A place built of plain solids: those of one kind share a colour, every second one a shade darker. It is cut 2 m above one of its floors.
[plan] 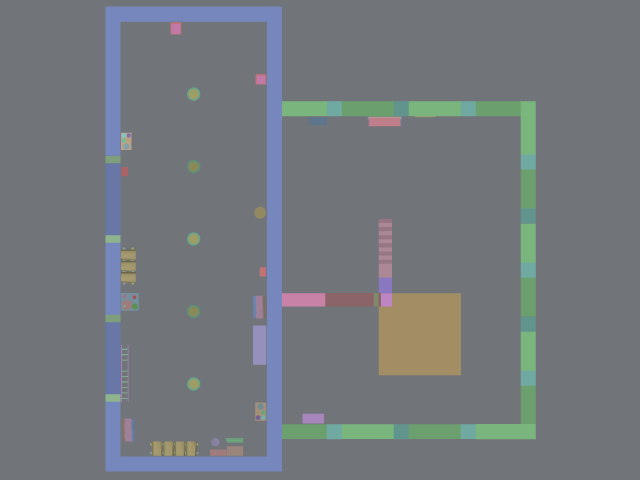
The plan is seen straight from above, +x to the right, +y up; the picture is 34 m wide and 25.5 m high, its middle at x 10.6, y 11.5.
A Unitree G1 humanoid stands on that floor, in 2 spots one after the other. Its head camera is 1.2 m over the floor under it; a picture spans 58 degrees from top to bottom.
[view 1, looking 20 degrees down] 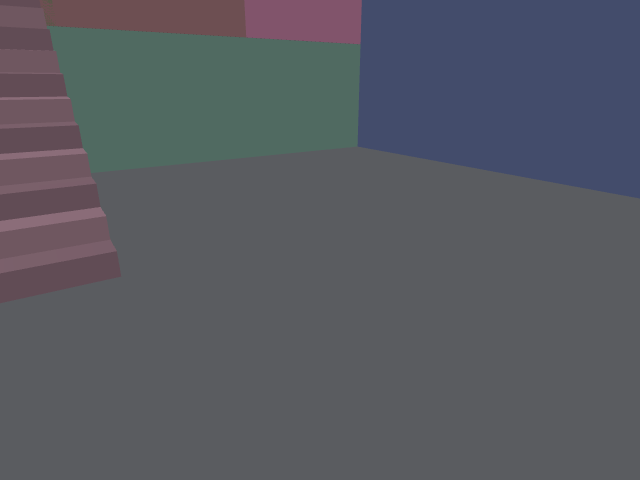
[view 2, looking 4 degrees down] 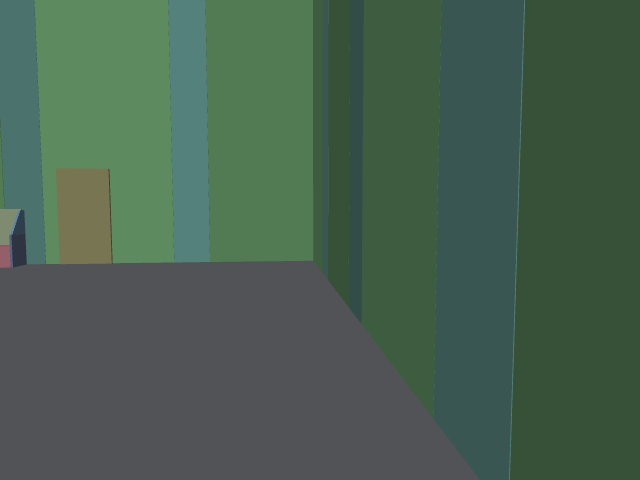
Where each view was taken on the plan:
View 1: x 14.09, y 15.50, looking -124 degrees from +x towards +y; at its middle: ground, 3.51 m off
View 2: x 20.36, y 7.97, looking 84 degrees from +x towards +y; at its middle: wall_vestibule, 8.65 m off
